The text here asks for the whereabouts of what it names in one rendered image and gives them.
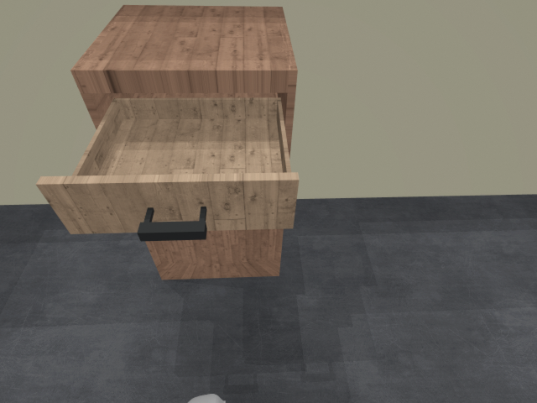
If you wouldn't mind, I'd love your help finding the drawer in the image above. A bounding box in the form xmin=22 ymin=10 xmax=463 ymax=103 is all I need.
xmin=36 ymin=97 xmax=299 ymax=234

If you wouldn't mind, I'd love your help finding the handle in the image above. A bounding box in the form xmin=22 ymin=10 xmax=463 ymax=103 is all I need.
xmin=137 ymin=207 xmax=207 ymax=241

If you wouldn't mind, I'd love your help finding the cabinet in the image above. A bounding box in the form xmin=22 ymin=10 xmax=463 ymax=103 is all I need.
xmin=70 ymin=5 xmax=298 ymax=280

